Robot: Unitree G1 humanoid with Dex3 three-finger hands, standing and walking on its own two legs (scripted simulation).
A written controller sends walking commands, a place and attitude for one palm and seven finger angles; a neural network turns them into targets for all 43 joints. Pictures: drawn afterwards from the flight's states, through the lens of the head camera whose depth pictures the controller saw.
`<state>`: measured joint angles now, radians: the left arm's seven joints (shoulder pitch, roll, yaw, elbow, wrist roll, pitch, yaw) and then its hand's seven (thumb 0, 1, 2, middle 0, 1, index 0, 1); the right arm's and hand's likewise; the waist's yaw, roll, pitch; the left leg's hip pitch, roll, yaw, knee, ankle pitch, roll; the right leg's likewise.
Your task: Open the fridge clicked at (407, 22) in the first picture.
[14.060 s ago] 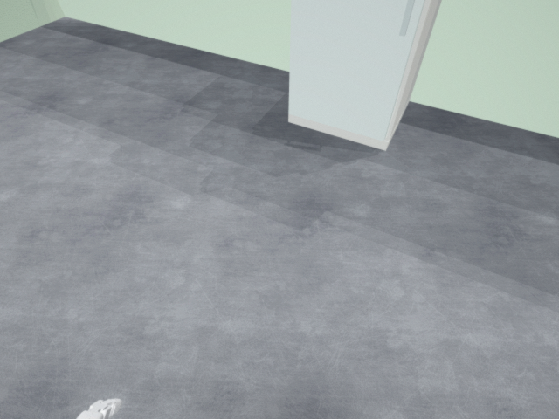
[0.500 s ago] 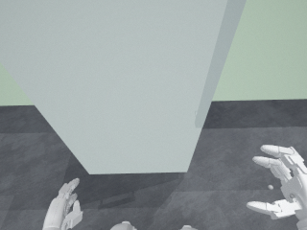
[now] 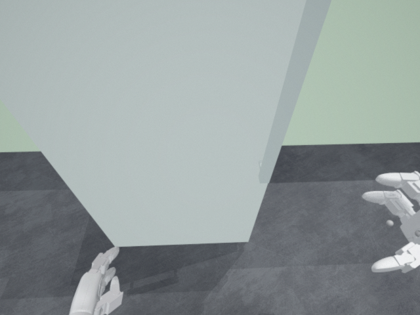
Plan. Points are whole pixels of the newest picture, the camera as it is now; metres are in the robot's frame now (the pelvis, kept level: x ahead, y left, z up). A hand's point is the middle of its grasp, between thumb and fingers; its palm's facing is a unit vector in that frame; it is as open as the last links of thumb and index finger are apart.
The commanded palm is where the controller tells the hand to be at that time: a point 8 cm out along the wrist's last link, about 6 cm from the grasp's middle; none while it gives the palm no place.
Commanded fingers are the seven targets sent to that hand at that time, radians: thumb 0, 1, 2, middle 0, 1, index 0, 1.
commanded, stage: raise the hand to about handle height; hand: right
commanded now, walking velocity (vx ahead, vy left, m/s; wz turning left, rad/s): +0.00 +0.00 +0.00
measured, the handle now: (281, 103) +0.48 -0.12 +0.16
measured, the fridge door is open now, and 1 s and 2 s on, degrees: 0 0 0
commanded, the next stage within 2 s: move the hooked fingers beside the handle in 0.50 s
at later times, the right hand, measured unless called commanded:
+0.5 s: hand (385, 222) +0.27 -0.27 +0.09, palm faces -0.02 +1.00 -0.04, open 14.0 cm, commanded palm +0.24 -0.32 +0.10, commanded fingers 0.00 0.50 -0.30 0.30 1.20 0.30 1.20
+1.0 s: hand (365, 200) +0.31 -0.25 +0.09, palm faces -0.06 +1.00 -0.02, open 14.0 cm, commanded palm +0.28 -0.30 +0.09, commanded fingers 0.00 0.50 -0.30 0.30 1.20 0.30 1.20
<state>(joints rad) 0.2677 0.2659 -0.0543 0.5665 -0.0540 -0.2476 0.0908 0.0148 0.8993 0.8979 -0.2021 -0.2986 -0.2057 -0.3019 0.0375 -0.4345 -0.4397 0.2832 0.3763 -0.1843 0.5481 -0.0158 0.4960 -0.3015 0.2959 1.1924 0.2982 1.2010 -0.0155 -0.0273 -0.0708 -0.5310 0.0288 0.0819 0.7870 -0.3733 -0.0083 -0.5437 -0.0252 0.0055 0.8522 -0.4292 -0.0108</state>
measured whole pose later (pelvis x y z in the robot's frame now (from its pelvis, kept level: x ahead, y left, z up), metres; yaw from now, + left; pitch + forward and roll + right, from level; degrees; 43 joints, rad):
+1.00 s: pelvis +0.00 +0.00 +0.00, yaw +1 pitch +8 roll +1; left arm 0.29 0.27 -0.04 0.57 -0.06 -0.22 0.09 0.01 0.90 0.90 -0.20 -0.30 -0.20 -0.30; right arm -0.12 -0.43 -0.41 0.42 0.34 -0.19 0.53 -0.02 0.50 -0.30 0.30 1.20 0.30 1.20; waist 0.01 -0.01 -0.07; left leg -0.55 0.03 0.06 0.78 -0.36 -0.01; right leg -0.55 -0.03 -0.01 0.83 -0.41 -0.01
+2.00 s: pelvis +0.00 +0.01 +0.00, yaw +1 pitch +11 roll +1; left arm 0.31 0.26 -0.04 0.60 -0.05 -0.06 0.07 0.01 0.90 0.90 -0.20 -0.30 -0.20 -0.30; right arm -0.49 -0.42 -0.35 0.79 0.23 -0.26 0.41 -0.02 0.50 -0.30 0.30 1.20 0.30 1.20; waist 0.07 0.00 -0.07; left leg -0.64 0.02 0.06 0.80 -0.37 0.00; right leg -0.63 -0.03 -0.02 0.84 -0.42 0.00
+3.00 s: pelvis +0.00 +0.01 +0.00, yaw +2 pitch +12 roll +1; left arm 0.30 0.25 -0.04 0.58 -0.05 0.00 0.05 0.01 0.90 0.90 -0.20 -0.30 -0.20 -0.30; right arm -0.51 -0.39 -0.32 0.80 0.22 -0.30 0.35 -0.02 0.50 -0.30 0.30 1.20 0.30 1.20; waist 0.06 0.00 -0.09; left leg -0.65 0.02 0.05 0.81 -0.37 0.00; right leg -0.64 -0.04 -0.02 0.86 -0.42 0.00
